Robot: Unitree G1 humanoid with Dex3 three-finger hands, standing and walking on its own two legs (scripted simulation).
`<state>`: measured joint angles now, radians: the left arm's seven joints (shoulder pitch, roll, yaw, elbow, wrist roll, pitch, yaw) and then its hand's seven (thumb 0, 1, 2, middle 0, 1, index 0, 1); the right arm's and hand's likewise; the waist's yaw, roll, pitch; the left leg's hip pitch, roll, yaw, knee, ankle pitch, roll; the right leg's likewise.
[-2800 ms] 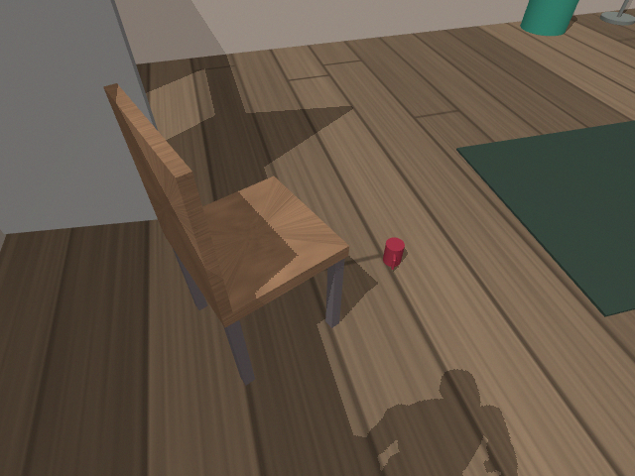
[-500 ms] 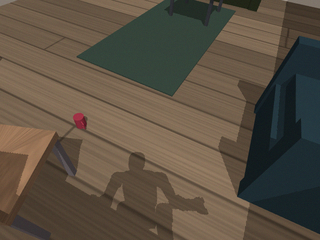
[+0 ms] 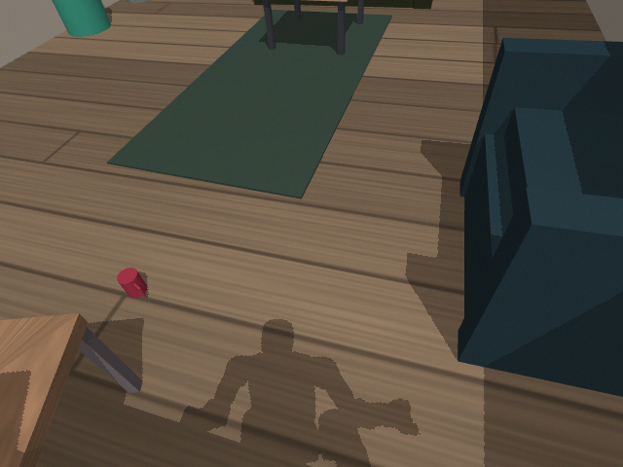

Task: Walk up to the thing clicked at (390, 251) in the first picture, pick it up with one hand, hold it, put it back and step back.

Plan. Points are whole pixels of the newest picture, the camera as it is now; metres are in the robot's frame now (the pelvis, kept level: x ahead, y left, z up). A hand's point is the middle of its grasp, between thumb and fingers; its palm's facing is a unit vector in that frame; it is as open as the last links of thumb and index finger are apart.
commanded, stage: walk up
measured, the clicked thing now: (134, 285) +0.88 +0.76 -0.70
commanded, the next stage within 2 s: stand in 0.64 s
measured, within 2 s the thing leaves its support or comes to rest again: neither
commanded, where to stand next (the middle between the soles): +0.05 +0.02 m, yaw -1 degrees
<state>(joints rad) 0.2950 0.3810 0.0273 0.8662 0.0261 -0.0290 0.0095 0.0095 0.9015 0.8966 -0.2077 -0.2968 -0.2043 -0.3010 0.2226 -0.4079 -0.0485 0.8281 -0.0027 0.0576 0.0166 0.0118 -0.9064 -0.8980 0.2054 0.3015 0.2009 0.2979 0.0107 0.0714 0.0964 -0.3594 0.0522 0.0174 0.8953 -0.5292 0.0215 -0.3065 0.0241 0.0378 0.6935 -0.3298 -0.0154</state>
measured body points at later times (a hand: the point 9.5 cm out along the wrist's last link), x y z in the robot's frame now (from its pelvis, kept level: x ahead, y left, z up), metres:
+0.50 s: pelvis +0.00 +0.02 +0.02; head +0.01 +0.02 +0.47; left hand +0.12 +0.31 -0.11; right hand +0.06 -0.30 -0.11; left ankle +0.00 +0.16 -0.72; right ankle +0.03 -0.12 -0.72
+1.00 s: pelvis +0.00 +0.01 +0.03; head +0.01 +0.01 +0.48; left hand +0.10 +0.31 -0.10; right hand +0.07 -0.29 -0.11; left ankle +0.00 +0.16 -0.72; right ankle +0.03 -0.12 -0.72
